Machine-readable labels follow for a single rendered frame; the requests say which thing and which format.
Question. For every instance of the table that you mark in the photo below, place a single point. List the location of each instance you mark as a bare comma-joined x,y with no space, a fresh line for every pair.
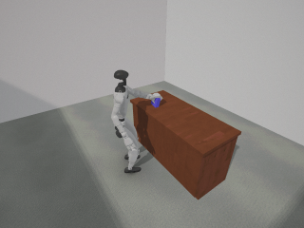
195,147

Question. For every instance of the left robot upper arm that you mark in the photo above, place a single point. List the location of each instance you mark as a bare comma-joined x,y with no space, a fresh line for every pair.
135,93

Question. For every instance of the right robot upper arm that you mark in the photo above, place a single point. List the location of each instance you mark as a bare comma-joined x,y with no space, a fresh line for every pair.
119,99

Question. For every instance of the robot right thigh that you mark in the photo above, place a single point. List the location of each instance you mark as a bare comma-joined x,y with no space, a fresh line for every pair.
130,135

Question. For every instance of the robot left forearm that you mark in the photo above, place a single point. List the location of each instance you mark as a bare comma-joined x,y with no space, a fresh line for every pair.
147,96

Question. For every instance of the right robot hand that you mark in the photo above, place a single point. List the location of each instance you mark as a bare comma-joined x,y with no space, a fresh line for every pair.
128,141

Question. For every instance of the robot right forearm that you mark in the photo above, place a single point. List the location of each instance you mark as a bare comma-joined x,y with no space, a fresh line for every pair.
119,125

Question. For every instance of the left robot hand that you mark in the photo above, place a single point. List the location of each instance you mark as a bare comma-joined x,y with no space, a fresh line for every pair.
156,95

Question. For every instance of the robot head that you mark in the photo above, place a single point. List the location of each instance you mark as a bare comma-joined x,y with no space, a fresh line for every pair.
122,75

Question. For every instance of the sponge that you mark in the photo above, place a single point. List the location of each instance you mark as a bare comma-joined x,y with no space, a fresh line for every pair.
157,102

